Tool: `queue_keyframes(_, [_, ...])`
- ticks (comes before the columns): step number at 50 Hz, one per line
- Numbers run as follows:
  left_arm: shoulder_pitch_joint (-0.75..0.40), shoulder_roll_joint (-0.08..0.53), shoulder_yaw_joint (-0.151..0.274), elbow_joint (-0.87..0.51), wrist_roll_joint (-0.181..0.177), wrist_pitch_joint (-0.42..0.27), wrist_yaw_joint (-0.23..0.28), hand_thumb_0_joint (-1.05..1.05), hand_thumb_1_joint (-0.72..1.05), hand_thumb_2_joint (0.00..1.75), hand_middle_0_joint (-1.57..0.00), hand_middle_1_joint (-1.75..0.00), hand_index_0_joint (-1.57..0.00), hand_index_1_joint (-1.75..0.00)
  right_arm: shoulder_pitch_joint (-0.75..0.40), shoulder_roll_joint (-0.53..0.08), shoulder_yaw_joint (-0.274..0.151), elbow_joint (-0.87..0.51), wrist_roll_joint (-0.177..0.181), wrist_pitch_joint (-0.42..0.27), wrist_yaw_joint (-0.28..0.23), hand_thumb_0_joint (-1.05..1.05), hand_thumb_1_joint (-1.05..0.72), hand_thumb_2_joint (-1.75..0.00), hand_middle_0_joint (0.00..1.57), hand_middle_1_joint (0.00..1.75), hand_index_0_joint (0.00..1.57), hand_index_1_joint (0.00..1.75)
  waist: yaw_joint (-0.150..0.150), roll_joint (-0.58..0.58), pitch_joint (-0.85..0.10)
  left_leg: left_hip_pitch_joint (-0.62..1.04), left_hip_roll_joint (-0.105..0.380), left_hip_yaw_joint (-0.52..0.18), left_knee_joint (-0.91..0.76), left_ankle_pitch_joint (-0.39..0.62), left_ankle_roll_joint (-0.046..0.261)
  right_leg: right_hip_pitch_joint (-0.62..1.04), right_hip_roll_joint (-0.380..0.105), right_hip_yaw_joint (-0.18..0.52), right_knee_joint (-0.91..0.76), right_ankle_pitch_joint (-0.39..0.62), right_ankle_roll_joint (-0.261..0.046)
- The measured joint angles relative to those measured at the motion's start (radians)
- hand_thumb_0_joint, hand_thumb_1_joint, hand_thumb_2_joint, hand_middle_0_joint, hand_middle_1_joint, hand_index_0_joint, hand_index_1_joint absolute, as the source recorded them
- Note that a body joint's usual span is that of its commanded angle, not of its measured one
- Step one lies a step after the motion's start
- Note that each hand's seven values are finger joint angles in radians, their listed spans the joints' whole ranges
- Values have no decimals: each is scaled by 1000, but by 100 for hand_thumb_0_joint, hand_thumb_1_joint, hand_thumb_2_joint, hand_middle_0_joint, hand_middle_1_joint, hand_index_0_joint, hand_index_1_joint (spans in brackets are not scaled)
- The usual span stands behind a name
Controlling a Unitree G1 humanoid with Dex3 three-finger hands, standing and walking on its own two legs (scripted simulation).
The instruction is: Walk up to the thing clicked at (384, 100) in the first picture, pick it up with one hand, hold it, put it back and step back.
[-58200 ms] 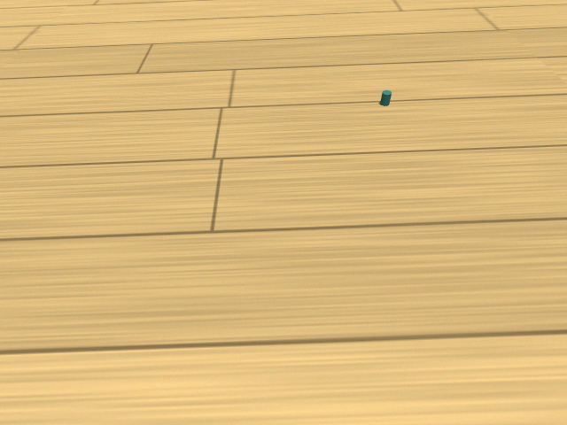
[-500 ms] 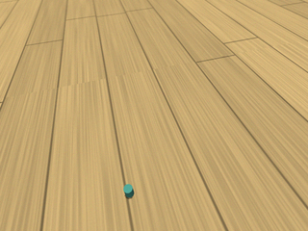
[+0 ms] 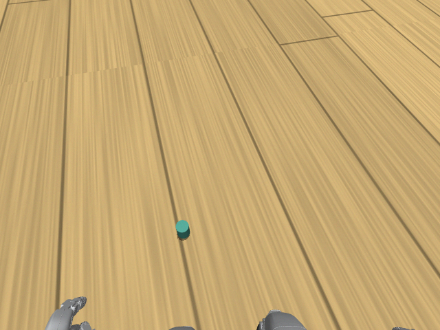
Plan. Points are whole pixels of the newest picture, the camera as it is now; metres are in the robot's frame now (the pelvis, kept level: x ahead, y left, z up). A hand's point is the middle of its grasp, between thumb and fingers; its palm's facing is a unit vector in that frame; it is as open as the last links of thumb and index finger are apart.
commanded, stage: step back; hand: left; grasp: from above
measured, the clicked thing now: (183, 229) +0.55 +0.16 -0.71
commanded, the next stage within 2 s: none
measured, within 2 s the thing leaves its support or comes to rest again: neither
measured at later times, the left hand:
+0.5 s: hand out of the picture +0.01 +0.26 -0.14, palm faces -0.12 -0.91 -0.40, open 7.4 cm
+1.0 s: hand out of the picture -0.10 +0.28 -0.14, palm faces -0.07 -0.93 -0.37, open 7.4 cm
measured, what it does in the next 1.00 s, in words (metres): walks backwards: right foot, then left foot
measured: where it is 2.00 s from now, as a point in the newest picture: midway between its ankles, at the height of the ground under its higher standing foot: outside the picture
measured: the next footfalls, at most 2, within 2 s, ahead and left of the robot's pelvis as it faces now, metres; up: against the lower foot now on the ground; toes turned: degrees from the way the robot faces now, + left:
right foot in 0.42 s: -0.07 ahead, -0.11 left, +0.00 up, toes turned -4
left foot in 0.76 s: -0.14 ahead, +0.13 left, +0.00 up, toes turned -5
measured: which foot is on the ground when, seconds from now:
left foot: down 0.00-0.46, up 0.48-0.74, down 0.76-1.00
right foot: up 0.00-0.40, down 0.42-0.78, up 0.80-1.00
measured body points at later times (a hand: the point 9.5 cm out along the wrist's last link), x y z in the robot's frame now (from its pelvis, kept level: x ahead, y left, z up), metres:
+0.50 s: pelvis -0.10 +0.00 +0.00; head -0.04 -0.01 +0.45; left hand +0.02 +0.31 -0.11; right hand -0.01 -0.31 -0.12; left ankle -0.02 +0.11 -0.70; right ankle -0.11 -0.11 -0.72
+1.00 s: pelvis -0.23 +0.02 +0.01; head -0.17 +0.04 +0.45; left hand -0.09 +0.33 -0.12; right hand -0.14 -0.30 -0.09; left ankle -0.18 +0.14 -0.72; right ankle -0.28 -0.13 -0.64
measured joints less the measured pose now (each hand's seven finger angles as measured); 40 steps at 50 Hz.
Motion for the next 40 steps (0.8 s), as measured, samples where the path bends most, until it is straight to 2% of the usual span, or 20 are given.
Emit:
queue_keyframes(2, [-17,12,6,-16,-4,10,11,0,91,90,-20,-30,-20,-30,4,20,5,0,-9,0,2,1,-90,-90,20,30,20,30,1,-20,25,-11,-6,8,16,1,10,-47,73,104,159,-180,-24])
queue_keyframes(3, [-19,14,7,-19,-5,14,16,0,91,90,-20,-30,-20,-30,8,29,9,-3,-11,1,2,1,-90,-90,20,30,20,30,-5,-22,29,-12,-3,4,6,13,14,-67,116,138,242,-227,-33])
queue_keyframes(5, [-12,17,5,-25,-11,18,19,0,91,90,-20,-30,-20,-30,13,46,15,-9,-14,4,-4,1,-90,-90,20,30,20,30,-6,-25,30,-7,2,10,-35,45,19,-98,173,166,382,-232,-42])
queue_keyframes(8, [21,10,2,-34,-11,14,12,0,91,90,-20,-30,-20,-30,12,57,17,-33,-10,3,-18,1,-90,-90,20,30,20,30,-3,-17,29,-4,11,29,-75,77,28,-104,196,155,486,-203,-27])
queue_keyframes(12, [70,3,3,-42,-6,17,4,0,91,90,-20,-30,-20,-30,1,66,16,-77,-1,-8,-27,1,-90,-90,20,30,21,30,0,-6,34,-13,19,59,-82,95,35,-46,182,147,439,-202,-2])
queue_keyframes(15, [92,-1,7,-46,-4,19,-1,0,91,90,-20,-30,-20,-30,-11,67,19,-106,1,-14,-28,1,-90,-90,20,30,21,30,1,3,42,-34,27,78,-61,100,36,5,157,135,334,-209,3])
queue_keyframes(19, [111,-7,11,-53,1,10,-9,0,91,90,-20,-30,-20,-30,-26,57,25,-127,2,-8,-23,1,-90,-90,21,30,21,30,7,19,41,-76,42,99,-15,102,26,71,117,89,153,-179,-9])
queue_keyframes(21, [124,-8,13,-55,4,1,-15,0,91,90,-20,-30,-20,-30,-30,48,26,-128,5,0,-19,1,-90,-90,21,30,21,30,13,27,30,-104,52,107,21,97,16,123,101,63,10,-93,-28])
queue_keyframes(23, [131,-29,14,-51,13,-8,-17,0,91,90,-20,-30,-20,-30,-40,30,22,-116,12,11,-18,1,-90,-90,21,30,21,30,6,75,29,-124,77,78,55,93,4,141,127,35,-29,-59,-34])
queue_keyframes(24, [141,-34,10,-55,15,-9,-21,0,91,90,-20,-30,-20,-30,-38,28,18,-107,17,17,-20,1,-90,-90,21,30,21,30,4,81,20,-142,59,48,95,20,-4,133,125,28,-24,-57,-38])
queue_keyframes(26, [156,-38,5,-68,17,-11,-25,0,91,90,-20,-30,-20,-30,-32,27,15,-93,21,27,-22,1,-90,-90,20,30,20,30,23,58,6,-180,-17,-17,270,-114,-19,119,102,46,-21,-47,-46])
queue_keyframes(28, [162,-47,1,-77,15,-8,-20,0,90,90,-20,-30,-20,-30,-18,16,14,-91,28,24,-23,1,-90,-90,20,30,20,30,31,53,-6,-201,-71,-71,422,-131,-26,115,87,53,-51,-17,-44])
queue_keyframes(30, [156,-51,1,-89,18,-4,-15,0,90,90,-20,-30,-20,-31,3,5,16,-95,32,15,-26,1,-90,-90,20,30,20,30,30,52,-15,-192,-88,-91,482,-132,-32,104,77,48,-77,12,-41])
queue_keyframes(32, [141,-50,2,-110,22,-3,-10,0,90,90,-20,-30,-20,-31,23,-3,18,-98,30,10,-28,1,-90,-90,20,30,20,30,30,51,-17,-153,-77,-88,444,-145,-38,87,70,38,-87,31,-38])
queue_keyframes(35, [114,-41,0,-148,23,-8,-5,0,90,90,-20,-30,-20,-31,41,-9,18,-99,23,10,-28,1,-90,-90,20,30,20,30,26,46,-9,-66,-34,-58,260,-154,-37,52,61,16,-72,47,-30])
queue_keyframes(36, [105,-36,-1,-159,20,-8,-5,0,90,90,-20,-30,-20,-31,44,-9,17,-98,20,8,-28,1,-90,-90,20,30,20,30,23,42,-5,-33,-19,-43,177,-134,-34,36,58,8,-57,47,-26])
queue_keyframes(38, [88,-22,-4,-176,11,-3,-9,0,90,90,-20,-30,-20,-31,49,-5,13,-97,12,-3,-26,1,-90,-90,20,30,20,30,14,29,4,32,-2,-18,0,-20,-23,0,47,-5,-8,38,-16])
queue_keyframes(39, [77,-11,-1,-176,7,2,-10,0,90,90,-20,-30,-20,-31,41,10,10,-91,5,-6,-26,1,-90,-90,20,30,20,30,21,-2,19,38,-19,-2,-12,-2,-14,-12,31,11,15,37,-16])
queue_keyframes(40, [73,-6,2,-171,3,7,-9,0,90,90,-20,-30,-20,-31,37,19,13,-90,1,-6,-20,1,-90,-90,20,30,20,30,27,-16,26,32,-21,8,-4,-1,-7,-25,42,36,43,-7,-24])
